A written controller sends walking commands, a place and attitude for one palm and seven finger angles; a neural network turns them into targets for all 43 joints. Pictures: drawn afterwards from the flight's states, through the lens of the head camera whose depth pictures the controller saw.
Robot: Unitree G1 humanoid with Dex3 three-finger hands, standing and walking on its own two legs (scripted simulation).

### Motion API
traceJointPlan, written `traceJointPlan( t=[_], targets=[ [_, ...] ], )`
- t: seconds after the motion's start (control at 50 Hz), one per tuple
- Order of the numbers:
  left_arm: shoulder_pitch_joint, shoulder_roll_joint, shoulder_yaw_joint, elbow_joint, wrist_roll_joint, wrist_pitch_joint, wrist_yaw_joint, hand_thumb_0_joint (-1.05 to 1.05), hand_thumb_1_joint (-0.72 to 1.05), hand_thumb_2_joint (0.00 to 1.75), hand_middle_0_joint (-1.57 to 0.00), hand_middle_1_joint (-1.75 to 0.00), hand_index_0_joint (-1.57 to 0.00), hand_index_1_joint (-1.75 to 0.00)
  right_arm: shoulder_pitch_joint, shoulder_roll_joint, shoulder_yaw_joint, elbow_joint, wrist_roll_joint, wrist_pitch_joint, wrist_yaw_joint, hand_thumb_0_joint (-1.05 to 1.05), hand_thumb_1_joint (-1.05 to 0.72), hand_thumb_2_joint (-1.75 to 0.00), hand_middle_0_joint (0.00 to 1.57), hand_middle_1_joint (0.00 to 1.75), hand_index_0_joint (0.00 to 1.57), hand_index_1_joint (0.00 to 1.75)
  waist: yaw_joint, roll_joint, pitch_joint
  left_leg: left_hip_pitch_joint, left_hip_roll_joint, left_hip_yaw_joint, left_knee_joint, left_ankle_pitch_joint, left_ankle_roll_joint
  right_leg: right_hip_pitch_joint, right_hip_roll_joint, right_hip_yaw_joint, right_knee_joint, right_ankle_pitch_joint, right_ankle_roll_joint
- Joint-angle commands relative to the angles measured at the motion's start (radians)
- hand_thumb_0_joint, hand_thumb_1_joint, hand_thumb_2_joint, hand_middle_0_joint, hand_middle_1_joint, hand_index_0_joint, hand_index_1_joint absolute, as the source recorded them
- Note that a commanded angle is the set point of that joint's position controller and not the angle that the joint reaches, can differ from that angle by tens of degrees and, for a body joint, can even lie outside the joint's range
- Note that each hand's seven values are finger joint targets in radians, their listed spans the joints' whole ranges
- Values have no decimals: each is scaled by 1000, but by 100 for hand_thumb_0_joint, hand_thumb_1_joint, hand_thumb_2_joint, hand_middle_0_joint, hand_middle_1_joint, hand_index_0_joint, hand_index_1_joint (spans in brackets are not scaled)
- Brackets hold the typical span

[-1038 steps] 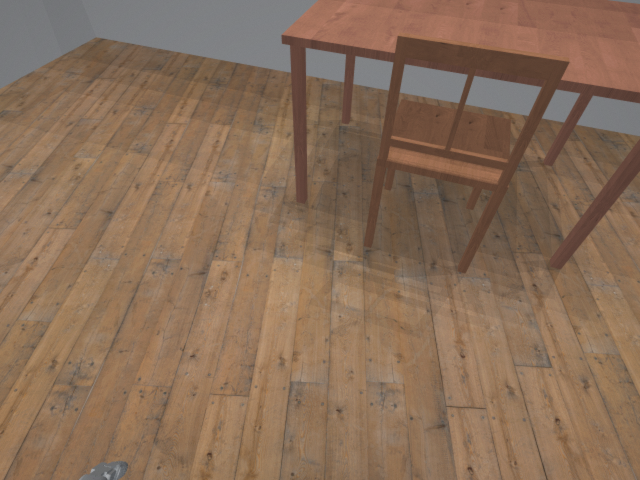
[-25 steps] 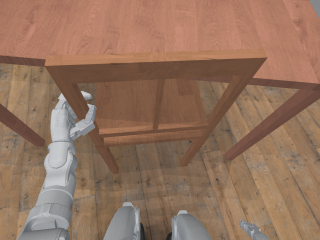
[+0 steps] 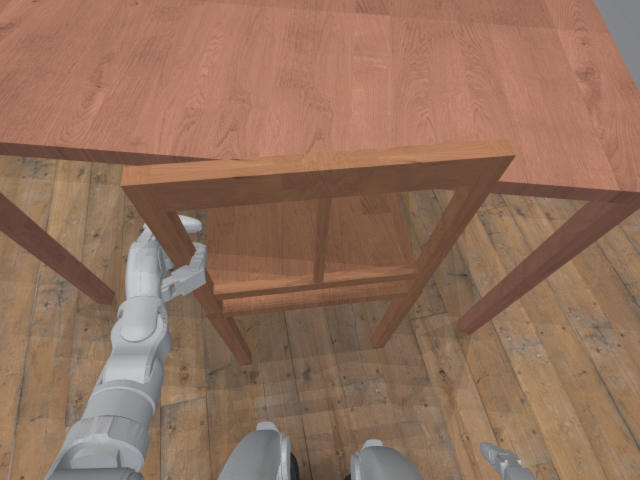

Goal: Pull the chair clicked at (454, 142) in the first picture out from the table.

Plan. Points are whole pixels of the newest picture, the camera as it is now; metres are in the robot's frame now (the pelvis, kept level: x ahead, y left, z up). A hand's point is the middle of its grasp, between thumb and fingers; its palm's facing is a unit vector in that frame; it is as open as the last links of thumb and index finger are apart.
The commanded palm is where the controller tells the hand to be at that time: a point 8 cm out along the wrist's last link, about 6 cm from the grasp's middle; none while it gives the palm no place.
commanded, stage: step backward, pulling the chair out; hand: left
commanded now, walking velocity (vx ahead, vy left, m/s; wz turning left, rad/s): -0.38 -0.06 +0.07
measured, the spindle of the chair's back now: (320, 243) +0.43 +0.00 -0.04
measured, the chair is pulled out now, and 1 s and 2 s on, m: -0.04 0.04 0.18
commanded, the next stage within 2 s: none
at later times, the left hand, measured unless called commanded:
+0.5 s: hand (210, 304) +0.33 +0.14 -0.01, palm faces +0.09 -0.99 -0.15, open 5.9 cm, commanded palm +0.31 +0.19 -0.01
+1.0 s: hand (212, 348) +0.27 +0.13 -0.01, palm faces +0.01 -0.99 -0.16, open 5.9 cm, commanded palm +0.25 +0.18 -0.01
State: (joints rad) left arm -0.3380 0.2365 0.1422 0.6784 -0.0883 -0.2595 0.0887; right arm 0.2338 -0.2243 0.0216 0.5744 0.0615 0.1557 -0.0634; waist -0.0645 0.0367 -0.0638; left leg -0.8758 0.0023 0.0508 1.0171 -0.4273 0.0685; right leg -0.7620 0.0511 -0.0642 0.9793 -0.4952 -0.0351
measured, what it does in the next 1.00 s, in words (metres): rises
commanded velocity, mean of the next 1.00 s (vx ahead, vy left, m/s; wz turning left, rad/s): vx -0.38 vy -0.06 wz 0.10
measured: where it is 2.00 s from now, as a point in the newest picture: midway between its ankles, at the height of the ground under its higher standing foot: outside the picture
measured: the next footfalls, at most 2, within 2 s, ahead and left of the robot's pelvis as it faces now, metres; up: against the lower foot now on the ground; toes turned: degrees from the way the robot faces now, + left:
left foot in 1.48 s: -0.18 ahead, +0.15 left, +0.00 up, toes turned +6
right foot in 2.00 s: -0.19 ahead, -0.12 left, +0.00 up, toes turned +1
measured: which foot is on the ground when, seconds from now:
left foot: down 0.00-1.00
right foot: down 0.00-1.00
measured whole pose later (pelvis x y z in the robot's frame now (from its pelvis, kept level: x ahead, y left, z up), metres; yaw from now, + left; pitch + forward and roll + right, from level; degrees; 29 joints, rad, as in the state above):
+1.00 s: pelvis -0.09 +0.00 +0.05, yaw -1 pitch +3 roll -1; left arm -0.46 0.19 0.04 0.97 -0.04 -0.22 0.10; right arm 0.19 -0.21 0.00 0.68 0.01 0.03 -0.09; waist -0.04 -0.01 0.16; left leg -0.43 0.00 0.01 0.60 -0.21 0.02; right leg -0.42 0.01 -0.02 0.60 -0.29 -0.01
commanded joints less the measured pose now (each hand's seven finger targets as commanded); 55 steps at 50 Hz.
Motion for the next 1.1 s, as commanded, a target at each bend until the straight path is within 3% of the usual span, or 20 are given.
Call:
traceJointPlan(
  t=[0.0, 0.02, 0.08, 0.2, 0.28, 0.38, 0.46, 0.52, 0.6, 0.62, 0.64, 0.72, 0.76, 0.78, 0.8, 0.82, 0.88, 0.94, 1.02, 1.08],
  targets=[
    [-290, 182, -14, -5, 50, 35, 44, 0, 90, 90, -50, -145, -50, -145, 88, -172, -50, -68, 4, -14, -46, 0, -90, -90, 20, 30, 20, 30, 4, -26, -330, 396, 114, -170, -331, 341, 3, 332, -116, 138, -287, 550, 85],
    [-352, 206, -1, -5, 55, 18, 46, 0, 90, 90, -50, -145, -50, -145, 91, -174, -54, -59, 1, -23, -52, 0, -90, -90, 20, 30, 20, 30, 8, 35, -341, 457, 122, -174, -351, 427, 1, 338, -121, 135, -299, 588, 80],
    [-368, 186, -18, 106, 60, 1, 31, 0, 90, 90, -50, -145, -50, -145, 108, -173, -61, -35, -7, -28, -56, 0, -90, -90, 20, 30, 20, 30, 10, 73, -335, 587, 168, -214, -398, 630, 11, 370, -110, 127, -332, 593, 68],
    [-322, 151, -42, 155, 53, -14, -2, 0, 90, 90, -50, -145, -50, -145, 77, -163, -69, -29, -25, -51, -49, 0, -90, -90, 20, 30, 20, 30, 22, 161, -279, 723, 249, -284, -508, 780, 27, 377, -93, 112, -345, 286, 26],
    [-274, 143, -35, 101, 54, -18, -10, 0, 90, 90, -50, -145, -50, -145, 53, -158, -72, -29, -43, -69, -32, 0, -90, -90, 20, 30, 20, 30, 29, 162, -286, 802, 286, -298, -525, 866, 35, 387, -88, 110, -358, 192, 20],
    [-242, 145, -26, 59, 51, -17, -7, 0, 90, 90, -50, -145, -50, -145, 35, -163, -75, -30, -39, -85, -33, 0, -90, -90, 20, 30, 20, 30, 30, 96, -262, 720, 284, -260, -523, 719, 36, 496, -101, 116, -428, 304, 13],
    [-293, 153, -41, 72, 51, -21, 5, 0, 90, 90, -50, -145, -50, -145, 45, -159, -78, -8, -27, -104, -46, 0, -90, -90, 20, 30, 20, 30, 19, 62, -280, 652, 225, -209, -490, 548, 4, 559, -145, 160, -482, 523, 10],
    [-334, 187, -39, 111, 53, -25, 22, 0, 90, 90, -50, -145, -50, -145, 51, -164, -83, 14, -17, -119, -55, 0, -90, -90, 20, 30, 20, 30, 9, 24, -261, 605, 156, -159, -444, 374, -31, 562, -219, 244, -535, 612, 13],
    [-378, 180, -61, 177, 56, -31, 38, 0, 90, 90, -50, -145, -50, -145, 25, -169, -76, 38, -6, -132, -55, 0, -90, -90, 20, 30, 20, 30, 14, -43, -194, 533, 64, -123, -334, 73, -62, 532, -334, 340, -649, 536, 12],
    [-378, 195, -50, 191, 58, -25, 43, 0, 90, 90, -50, -145, -50, -145, 26, -178, -79, 49, -2, -134, -57, 0, -90, -90, 20, 30, 20, 30, 19, -66, -189, 518, 50, -132, -297, 42, -68, 530, -354, 349, -664, 533, 0],
    [-377, 168, -69, 197, 60, -23, 41, 0, 90, 90, -50, -145, -50, -145, 19, -176, -74, 51, -3, -140, -57, 0, -90, -90, 20, 30, 20, 30, 22, -68, -187, 505, 47, -144, -278, 33, -70, 548, -364, 326, -656, 570, -15],
    [-380, 151, -78, 208, 63, -20, 35, 0, 90, 90, -50, -145, -50, -145, 18, -182, -73, 75, -7, -161, -64, 0, -90, -90, 20, 30, 20, 30, 13, -62, -184, 512, 64, -171, -411, 168, -65, 605, -303, 213, -559, 684, 1],
    [-383, 116, -102, 192, 60, -29, 28, 0, 90, 90, -50, -145, -50, -145, 29, -178, -76, 74, -12, -163, -64, 0, -90, -90, 20, 30, 20, 30, 18, -36, -193, 554, 132, -210, -532, 435, -30, 598, -200, 153, -489, 639, 64],
    [-383, 101, -110, 178, 53, -35, 23, 0, 90, 90, -50, -145, -50, -145, 23, -170, -75, 62, -9, -158, -58, 0, -90, -90, 20, 30, 20, 30, 26, -15, -217, 578, 175, -240, -557, 471, -3, 587, -163, 142, -457, 533, 72],
    [-408, 71, -134, 151, 56, -39, 16, 0, 90, 90, -50, -145, -50, -145, 15, -166, -71, 53, -18, -157, -58, 0, -90, -90, 20, 30, 20, 30, 24, 46, -242, 593, 206, -283, -575, 543, 15, 576, -134, 119, -402, 472, 49],
    [-406, 84, -118, 138, 61, -39, 14, 0, 90, 90, -50, -145, -50, -145, 8, -165, -75, 47, -30, -155, -62, 0, -90, -90, 20, 30, 20, 30, 27, 91, -251, 617, 237, -315, -579, 631, 36, 553, -117, 110, -357, 416, 41],
    [-365, 66, -115, 119, 72, -33, 7, 0, 90, 90, -50, -145, -50, -145, 16, -150, -78, 32, -53, -149, -45, 0, -90, -90, 20, 30, 20, 30, 26, 155, -248, 691, 292, -343, -566, 781, 58, 473, -95, 108, -301, 178, 21],
    [-336, 55, -111, 98, 78, -33, 1, 0, 90, 90, -50, -145, -50, -145, 26, -148, -81, 29, -62, -155, -29, 0, -90, -90, 20, 30, 20, 30, 18, 112, -232, 735, 314, -351, -531, 860, 65, 463, -79, 101, -341, 173, 19],
    [-287, 110, -56, 73, 79, -37, -1, 0, 90, 90, -50, -145, -50, -145, 12, -156, -87, 22, -59, -163, -25, 0, -90, -90, 20, 30, 20, 30, 17, 144, -231, 615, 303, -311, -520, 717, 47, 575, -89, 97, -381, 261, 13],
    [-295, 106, -62, 44, 69, -38, 0, 0, 90, 90, -50, -145, -50, -145, -17, -142, -82, 12, -45, -169, -32, 0, -90, -90, 20, 30, 20, 30, 21, 116, -210, 433, 253, -261, -514, 397, 16, 668, -130, 124, -403, 332, -4]
  ],
)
